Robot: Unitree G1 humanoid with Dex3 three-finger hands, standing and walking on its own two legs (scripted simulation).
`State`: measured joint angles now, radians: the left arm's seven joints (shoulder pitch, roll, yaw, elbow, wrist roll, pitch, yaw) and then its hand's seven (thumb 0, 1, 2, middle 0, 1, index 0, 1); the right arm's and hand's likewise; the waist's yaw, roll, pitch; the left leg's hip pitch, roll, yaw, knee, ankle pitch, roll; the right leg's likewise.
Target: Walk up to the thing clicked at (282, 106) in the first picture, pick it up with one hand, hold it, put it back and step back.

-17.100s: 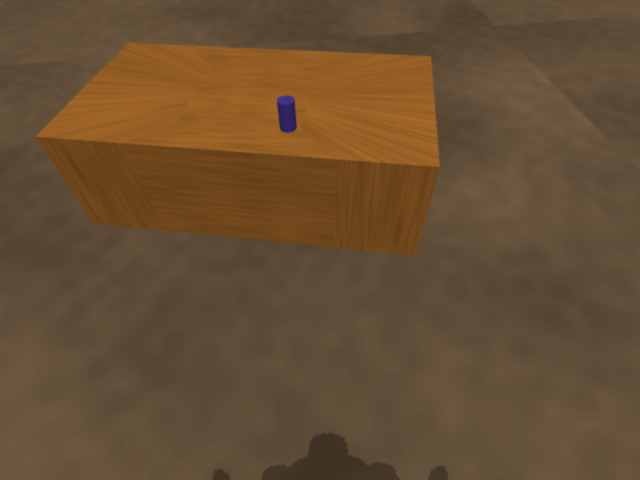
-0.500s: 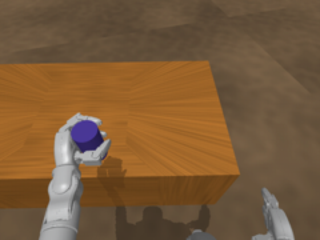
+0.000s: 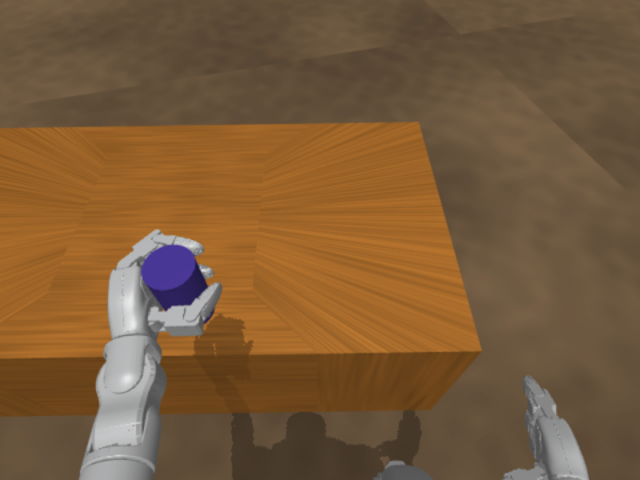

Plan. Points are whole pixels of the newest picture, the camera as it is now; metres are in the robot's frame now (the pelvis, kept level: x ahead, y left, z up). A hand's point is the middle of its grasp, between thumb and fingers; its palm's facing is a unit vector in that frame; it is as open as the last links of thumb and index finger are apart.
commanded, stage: hold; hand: left
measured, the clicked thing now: (181, 289) +0.33 +0.17 +0.06
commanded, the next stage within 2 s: crouch in 0.60 s
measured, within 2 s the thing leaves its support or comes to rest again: neither
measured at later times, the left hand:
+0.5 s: hand (186, 283) +0.34 +0.17 +0.06, palm faces +0.15 -0.99 +0.00, open 7.9 cm
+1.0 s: hand (197, 289) +0.35 +0.17 +0.02, palm faces +0.15 -0.99 +0.00, open 7.9 cm
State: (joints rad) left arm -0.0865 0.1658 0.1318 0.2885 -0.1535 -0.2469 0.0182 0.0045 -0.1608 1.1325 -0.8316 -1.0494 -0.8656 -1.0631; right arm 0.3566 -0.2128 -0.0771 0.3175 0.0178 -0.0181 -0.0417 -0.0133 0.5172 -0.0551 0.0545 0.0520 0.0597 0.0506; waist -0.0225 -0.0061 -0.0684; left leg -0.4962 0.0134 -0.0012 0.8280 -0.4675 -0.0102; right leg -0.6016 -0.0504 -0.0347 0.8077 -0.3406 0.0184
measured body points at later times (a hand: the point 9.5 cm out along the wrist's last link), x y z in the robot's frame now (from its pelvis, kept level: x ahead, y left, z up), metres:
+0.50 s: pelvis +0.00 +0.00 +0.00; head +0.04 +0.00 +0.45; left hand +0.32 +0.22 +0.07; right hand +0.16 -0.26 -0.06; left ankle -0.03 +0.12 -0.70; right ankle +0.04 -0.13 -0.70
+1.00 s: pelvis -0.02 +0.00 -0.01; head +0.04 +0.01 +0.44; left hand +0.34 +0.22 +0.02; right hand +0.15 -0.25 -0.05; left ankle -0.03 +0.12 -0.70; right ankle +0.04 -0.13 -0.70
